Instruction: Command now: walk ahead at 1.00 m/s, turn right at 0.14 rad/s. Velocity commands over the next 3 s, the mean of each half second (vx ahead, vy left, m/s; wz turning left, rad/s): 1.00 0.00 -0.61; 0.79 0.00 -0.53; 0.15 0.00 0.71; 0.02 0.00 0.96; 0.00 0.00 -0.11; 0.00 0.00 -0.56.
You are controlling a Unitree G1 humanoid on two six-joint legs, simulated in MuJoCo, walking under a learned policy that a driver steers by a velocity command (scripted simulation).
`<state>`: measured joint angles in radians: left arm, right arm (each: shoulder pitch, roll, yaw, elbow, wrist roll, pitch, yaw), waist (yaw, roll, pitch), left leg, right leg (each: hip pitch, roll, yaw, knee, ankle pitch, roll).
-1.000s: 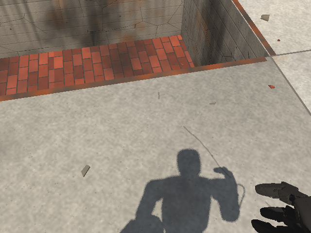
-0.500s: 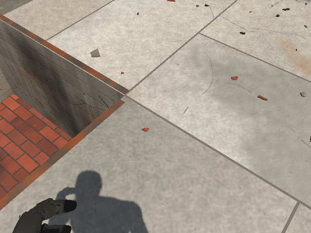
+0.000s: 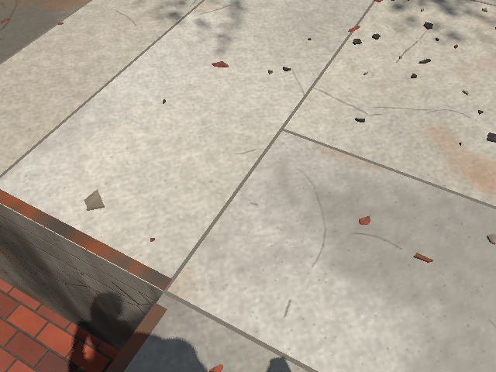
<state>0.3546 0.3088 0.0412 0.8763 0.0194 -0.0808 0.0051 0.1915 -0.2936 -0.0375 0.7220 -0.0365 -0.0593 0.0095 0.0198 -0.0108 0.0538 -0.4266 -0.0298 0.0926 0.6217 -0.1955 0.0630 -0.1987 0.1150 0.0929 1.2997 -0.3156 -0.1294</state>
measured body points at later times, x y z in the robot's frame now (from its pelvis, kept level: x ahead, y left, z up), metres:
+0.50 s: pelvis +0.48 -0.06 +0.00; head +0.51 -0.06 +0.45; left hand +0.63 +0.20 -0.12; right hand +0.51 -0.34 -0.11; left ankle +0.38 +0.12 -0.59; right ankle +0.50 -0.08 -0.72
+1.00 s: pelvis +0.90 -0.19 +0.02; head +0.94 -0.24 +0.47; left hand +1.25 -0.14 -0.03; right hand +0.72 -0.42 -0.10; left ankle +0.96 -0.06 -0.72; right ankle +0.90 -0.32 -0.67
